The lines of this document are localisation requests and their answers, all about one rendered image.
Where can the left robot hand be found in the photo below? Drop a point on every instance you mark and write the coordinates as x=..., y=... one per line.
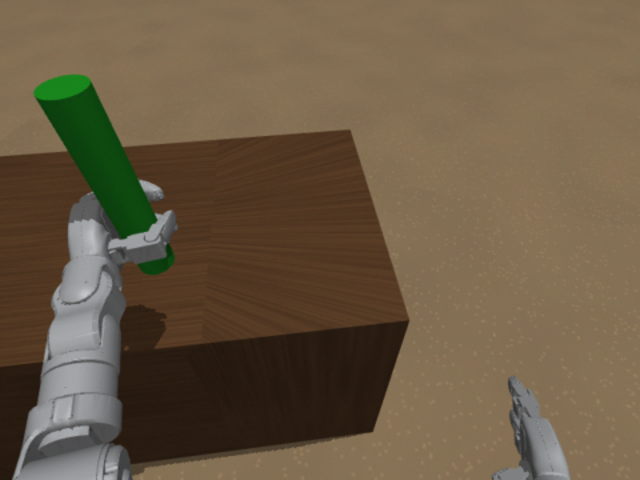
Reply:
x=91, y=232

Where can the right robot hand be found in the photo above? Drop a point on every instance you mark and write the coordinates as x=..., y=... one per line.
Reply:
x=535, y=439

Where can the left robot arm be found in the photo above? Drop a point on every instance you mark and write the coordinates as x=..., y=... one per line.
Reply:
x=78, y=412

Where can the can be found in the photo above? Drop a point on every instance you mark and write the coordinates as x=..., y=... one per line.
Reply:
x=75, y=111

